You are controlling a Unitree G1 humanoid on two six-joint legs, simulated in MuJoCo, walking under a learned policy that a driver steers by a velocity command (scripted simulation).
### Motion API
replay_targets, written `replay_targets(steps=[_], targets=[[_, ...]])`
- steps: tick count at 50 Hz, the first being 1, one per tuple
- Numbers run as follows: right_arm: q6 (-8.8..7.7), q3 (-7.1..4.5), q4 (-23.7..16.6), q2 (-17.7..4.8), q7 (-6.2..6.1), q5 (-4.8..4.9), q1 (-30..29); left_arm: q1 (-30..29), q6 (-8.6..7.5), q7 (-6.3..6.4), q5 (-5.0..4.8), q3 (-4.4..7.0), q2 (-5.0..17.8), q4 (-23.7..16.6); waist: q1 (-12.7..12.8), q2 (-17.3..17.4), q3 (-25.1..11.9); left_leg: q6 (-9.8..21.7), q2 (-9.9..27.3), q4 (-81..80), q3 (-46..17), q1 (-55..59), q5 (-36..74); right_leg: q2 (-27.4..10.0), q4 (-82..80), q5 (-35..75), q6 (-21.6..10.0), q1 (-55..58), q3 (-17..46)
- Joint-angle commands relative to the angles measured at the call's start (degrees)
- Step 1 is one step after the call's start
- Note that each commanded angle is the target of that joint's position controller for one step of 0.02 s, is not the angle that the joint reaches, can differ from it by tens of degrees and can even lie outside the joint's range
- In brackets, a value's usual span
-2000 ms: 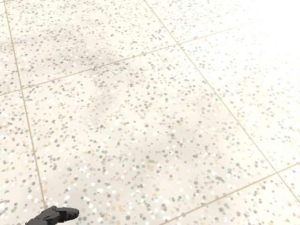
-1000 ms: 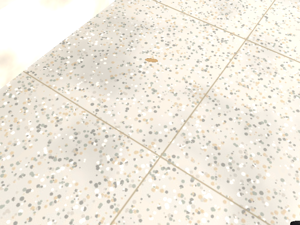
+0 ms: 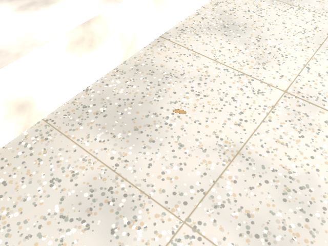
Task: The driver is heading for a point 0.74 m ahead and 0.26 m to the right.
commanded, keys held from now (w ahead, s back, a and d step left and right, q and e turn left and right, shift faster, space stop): shift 0.82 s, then w+shift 0.18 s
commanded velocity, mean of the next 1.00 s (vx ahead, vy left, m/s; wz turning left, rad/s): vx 0.06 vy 0.00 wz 0.00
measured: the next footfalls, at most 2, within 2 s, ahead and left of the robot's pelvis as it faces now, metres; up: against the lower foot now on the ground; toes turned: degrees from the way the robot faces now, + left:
left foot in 1.12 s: +0.14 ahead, +0.16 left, +0.00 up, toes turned +5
right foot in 1.60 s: +0.52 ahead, -0.02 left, +0.00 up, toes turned -24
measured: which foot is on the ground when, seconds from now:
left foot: down 0.00-0.86, up 0.88-1.00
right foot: down 0.00-1.00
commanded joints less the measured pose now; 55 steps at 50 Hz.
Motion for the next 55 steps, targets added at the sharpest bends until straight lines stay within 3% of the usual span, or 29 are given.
replay_targets(steps=[1,20,41,42,43,44,45,46,47,48,50,52,53,54,55], targets=[[-0.51,-1.23,-0.76,-6.21,-0.35,0.07,-0.33,0.55,-0.47,0.23,-0.05,1.20,6.07,-1.12,0.09,-0.21,-2.14,1.89,1.66,-2.42,-1.66,6.45,12.80,-3.06,-6.81,9.23,-1.18,-5.03,3.10],[-0.49,-0.31,7.67,-5.62,-0.50,0.28,-0.79,4.88,-0.14,0.98,-0.09,0.98,5.37,3.52,0.06,-0.06,-0.53,1.59,1.26,-4.25,-0.39,5.49,10.36,-2.26,-8.02,8.73,-1.14,-4.04,2.64],[-0.51,0.78,11.15,-4.63,-0.57,0.42,1.51,9.79,-0.12,1.17,-0.18,0.64,3.63,5.24,-0.08,-0.11,0.57,1.44,1.08,-4.61,0.16,4.24,9.09,-1.83,-8.20,8.47,-1.16,-4.17,2.44],[-0.42,0.92,11.95,-3.84,-0.60,0.59,3.15,11.92,0.08,1.37,-0.42,0.93,4.06,6.14,0.23,-1.29,-1.97,1.59,-1.18,-2.36,2.91,4.36,-2.09,-1.40,-9.40,-4.60,-2.07,-2.82,2.53],[-0.54,0.54,11.73,-4.46,-0.53,1.21,3.23,12.63,0.30,1.64,-1.25,1.94,6.96,5.85,0.82,-4.20,-0.24,1.93,-3.68,2.63,5.85,-0.28,-16.39,-3.36,-11.40,-21.94,-4.55,-3.35,6.41],[-1.23,0.29,9.75,-5.29,-0.18,1.25,-0.44,15.62,0.10,1.77,-1.84,2.84,9.54,5.78,2.85,-7.54,3.23,2.19,-3.72,9.56,6.72,-9.19,-20.98,-9.61,-16.61,-35.74,-8.21,-2.87,15.44],[-2.53,0.82,6.59,-3.66,0.58,1.73,-5.30,15.76,-0.72,1.86,-2.22,4.07,12.83,5.31,3.90,-13.16,7.58,2.85,-0.55,19.13,6.16,-15.95,-14.79,-19.37,-23.19,-39.82,-12.99,-3.75,27.82],[-3.81,0.70,4.53,-4.03,1.22,2.11,-8.73,14.31,-1.89,1.93,-1.45,3.92,11.59,4.19,3.80,-11.10,10.67,3.50,3.29,26.37,2.40,-23.22,-13.98,-23.55,-25.73,-33.89,-15.22,-2.78,33.09],[-4.93,0.33,4.24,-4.34,1.78,2.23,-8.12,12.26,-2.98,1.82,-0.95,3.39,9.06,3.18,2.10,-7.96,10.65,4.10,5.34,30.23,0.72,-28.44,-12.06,-23.28,-24.58,-27.16,-14.35,0.86,31.40],[-5.92,0.24,4.44,-3.88,2.23,2.15,-6.28,10.70,-3.71,1.51,-1.19,3.16,7.63,2.11,0.92,-6.39,8.41,4.59,6.71,30.02,0.18,-29.87,-10.09,-21.49,-22.92,-22.14,-12.64,3.57,27.58],[-7.47,0.11,4.15,-3.80,2.72,2.24,-5.71,10.25,-4.09,1.15,-2.38,3.39,7.87,1.00,0.79,-5.84,4.97,4.29,6.53,18.49,2.43,-22.84,-7.27,-17.11,-22.10,-14.87,-9.34,3.24,18.64],[-7.95,0.26,4.48,-2.51,3.08,2.35,-4.51,10.02,-3.97,0.97,-2.38,3.86,9.73,0.25,-0.09,-7.82,3.27,3.03,2.98,10.89,7.25,-10.37,-6.26,-13.10,-20.83,-12.59,-8.83,-3.40,12.22],[-5.51,0.24,3.42,-2.27,5.01,-2.31,-2.36,10.85,-3.36,0.21,2.58,4.22,9.98,1.55,-1.19,-8.55,2.32,3.08,-0.23,6.37,11.31,-4.00,-10.00,-11.24,-19.97,-17.15,-10.27,-6.17,10.05],[-4.38,-0.06,4.10,-1.70,5.28,-2.27,1.28,9.56,-3.07,-0.11,2.52,4.52,9.75,1.16,-3.08,-7.69,3.44,2.94,-1.44,3.21,14.35,3.82,-4.23,-10.97,-17.31,-19.29,-10.68,-11.66,8.65],[-3.96,-0.56,5.45,-2.39,4.90,-1.76,6.52,8.25,-3.02,-0.31,1.85,4.63,9.81,0.62,-5.47,-4.95,3.03,3.02,-2.97,1.54,15.64,11.93,-3.03,-9.91,-12.47,-18.18,-10.67,-16.77,7.42]])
